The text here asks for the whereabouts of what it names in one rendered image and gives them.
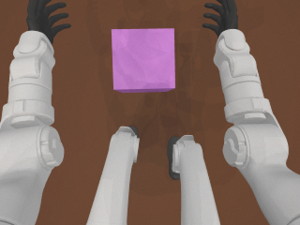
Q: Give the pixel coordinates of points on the carton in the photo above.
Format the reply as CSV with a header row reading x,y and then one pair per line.
x,y
143,60

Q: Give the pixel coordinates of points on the right robot upper arm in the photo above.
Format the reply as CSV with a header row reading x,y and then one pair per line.
x,y
259,152

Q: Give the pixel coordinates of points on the robot left foot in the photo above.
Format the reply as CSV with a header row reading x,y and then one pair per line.
x,y
134,130

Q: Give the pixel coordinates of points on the robot left thigh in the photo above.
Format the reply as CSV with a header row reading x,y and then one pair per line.
x,y
110,206

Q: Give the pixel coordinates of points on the left robot upper arm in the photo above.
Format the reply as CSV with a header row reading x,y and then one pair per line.
x,y
27,157

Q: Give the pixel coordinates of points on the right robot hand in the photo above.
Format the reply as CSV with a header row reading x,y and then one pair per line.
x,y
228,18

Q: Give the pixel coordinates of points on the left robot hand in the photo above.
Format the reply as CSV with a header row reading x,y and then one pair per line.
x,y
38,18

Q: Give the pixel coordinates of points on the robot left forearm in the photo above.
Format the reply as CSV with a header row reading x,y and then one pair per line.
x,y
30,86

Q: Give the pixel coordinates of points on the robot right forearm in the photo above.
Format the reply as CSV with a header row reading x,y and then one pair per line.
x,y
240,82

